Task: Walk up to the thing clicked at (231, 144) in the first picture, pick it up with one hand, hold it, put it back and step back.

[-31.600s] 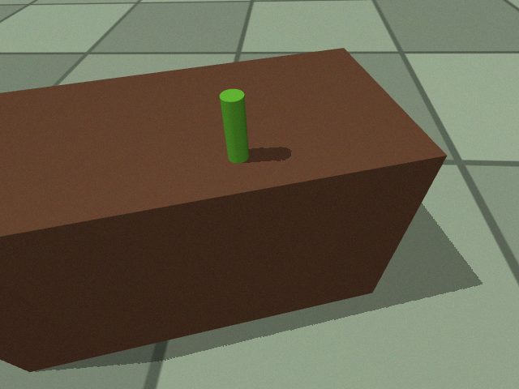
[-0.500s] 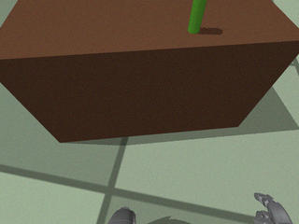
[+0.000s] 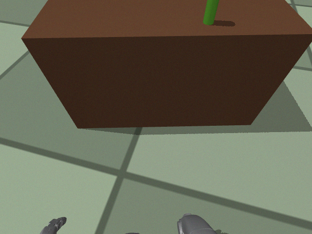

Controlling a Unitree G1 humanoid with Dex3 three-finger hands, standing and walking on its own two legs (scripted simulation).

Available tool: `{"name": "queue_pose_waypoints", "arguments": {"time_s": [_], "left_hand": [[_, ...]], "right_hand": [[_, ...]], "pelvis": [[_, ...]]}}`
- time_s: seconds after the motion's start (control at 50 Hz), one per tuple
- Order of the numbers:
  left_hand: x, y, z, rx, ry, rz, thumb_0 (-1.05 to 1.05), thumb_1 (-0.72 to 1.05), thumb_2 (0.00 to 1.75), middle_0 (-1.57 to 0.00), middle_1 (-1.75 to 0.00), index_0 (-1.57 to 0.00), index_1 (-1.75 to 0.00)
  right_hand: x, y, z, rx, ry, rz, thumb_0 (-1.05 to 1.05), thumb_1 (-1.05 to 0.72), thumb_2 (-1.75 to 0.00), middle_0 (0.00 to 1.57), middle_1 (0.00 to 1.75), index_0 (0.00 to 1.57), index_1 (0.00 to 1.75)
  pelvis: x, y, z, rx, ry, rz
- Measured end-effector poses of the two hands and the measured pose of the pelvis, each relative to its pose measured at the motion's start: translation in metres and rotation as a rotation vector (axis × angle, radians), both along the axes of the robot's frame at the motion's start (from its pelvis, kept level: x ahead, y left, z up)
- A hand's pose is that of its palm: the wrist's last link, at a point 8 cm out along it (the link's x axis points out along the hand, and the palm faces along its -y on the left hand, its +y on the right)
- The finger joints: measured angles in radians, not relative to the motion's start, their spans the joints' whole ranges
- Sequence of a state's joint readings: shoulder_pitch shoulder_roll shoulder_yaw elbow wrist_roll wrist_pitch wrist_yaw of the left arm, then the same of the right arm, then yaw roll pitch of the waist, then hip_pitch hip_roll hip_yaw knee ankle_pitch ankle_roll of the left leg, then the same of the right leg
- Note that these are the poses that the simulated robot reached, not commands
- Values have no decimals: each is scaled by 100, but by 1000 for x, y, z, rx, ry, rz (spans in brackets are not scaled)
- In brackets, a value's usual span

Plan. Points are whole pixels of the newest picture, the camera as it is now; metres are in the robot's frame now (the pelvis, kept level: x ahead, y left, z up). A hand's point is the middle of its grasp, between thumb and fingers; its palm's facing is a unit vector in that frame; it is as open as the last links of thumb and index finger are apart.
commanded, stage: step back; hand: right
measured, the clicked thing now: (212, 4) +1.02 -0.25 +0.07
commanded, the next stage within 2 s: stand in 1.18 s
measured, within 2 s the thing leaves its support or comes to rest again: neither
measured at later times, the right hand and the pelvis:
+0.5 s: hand out of the picture -0.03 -0.27 -0.15, palm faces -0.02 +0.93 -0.35, open 7.4 cm; pelvis -0.09 +0.00 +0.00, yaw -2 degrees
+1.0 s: hand out of the picture +0.01 -0.27 -0.15, palm faces -0.02 +0.93 -0.37, open 7.4 cm; pelvis -0.05 +0.00 +0.00, yaw +0 degrees
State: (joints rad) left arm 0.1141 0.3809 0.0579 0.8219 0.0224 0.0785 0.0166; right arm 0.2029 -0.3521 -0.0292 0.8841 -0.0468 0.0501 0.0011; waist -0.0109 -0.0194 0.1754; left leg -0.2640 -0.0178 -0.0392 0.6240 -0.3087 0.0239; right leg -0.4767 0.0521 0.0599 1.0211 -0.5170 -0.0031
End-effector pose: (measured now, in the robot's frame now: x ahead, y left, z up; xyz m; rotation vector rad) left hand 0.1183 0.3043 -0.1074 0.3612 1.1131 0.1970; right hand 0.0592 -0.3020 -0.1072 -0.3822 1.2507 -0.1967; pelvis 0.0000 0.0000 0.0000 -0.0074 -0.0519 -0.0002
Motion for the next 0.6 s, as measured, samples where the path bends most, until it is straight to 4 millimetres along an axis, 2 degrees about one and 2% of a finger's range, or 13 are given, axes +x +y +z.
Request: {"name": "queue_pose_waypoints", "arguments": {"time_s": [0.1,0.2,0.26,0.3,0.36,0.44,0.52,0.6], "left_hand": [[-49,-6,-1,-19,38,11,0,90,90,-20,-30,-21,-30],[-103,-15,-8,10,92,-13,0,90,90,-20,-30,-21,-30],[-134,-23,-3,14,121,-10,0,90,90,-20,-30,-21,-30],[-148,-23,2,18,128,3,1,90,90,-20,-30,-21,-30],[-156,-20,7,24,116,20,1,90,90,-21,-30,-21,-30],[-155,-7,7,21,74,32,1,90,90,-21,-30,-21,-30],[-151,8,2,22,72,26,1,90,90,-21,-30,-21,-30],[-139,12,4,17,84,2,1,90,90,-20,-30,-21,-30]], "right_hand": [[-9,-11,14,-22,-75,11,1,-90,-90,20,30,21,30],[-16,-31,7,-15,-170,0,1,-90,-90,20,30,21,30],[-32,-34,4,-1,-175,-22,1,-90,-90,20,30,21,30],[-46,-32,3,19,-156,-35,1,-90,-90,20,30,21,30],[-66,-30,-1,35,-120,-47,1,-90,-90,20,30,21,30],[-87,-22,-8,33,-47,-28,1,-90,-90,20,30,21,30],[-98,-5,-7,38,-35,-34,1,-90,-90,20,30,21,30],[-106,1,1,45,-53,-52,1,-90,-90,20,30,21,30]], "pelvis": [[-31,-7,5,-9,29,-29],[-62,-18,-6,-9,21,-81],[-73,-21,-2,-34,3,-75],[-76,-21,1,-5,4,-92],[-80,-19,4,4,6,-70],[-85,-10,1,-4,11,-26],[-89,-1,0,40,-3,-34],[-88,-1,5,18,6,-40]]}}
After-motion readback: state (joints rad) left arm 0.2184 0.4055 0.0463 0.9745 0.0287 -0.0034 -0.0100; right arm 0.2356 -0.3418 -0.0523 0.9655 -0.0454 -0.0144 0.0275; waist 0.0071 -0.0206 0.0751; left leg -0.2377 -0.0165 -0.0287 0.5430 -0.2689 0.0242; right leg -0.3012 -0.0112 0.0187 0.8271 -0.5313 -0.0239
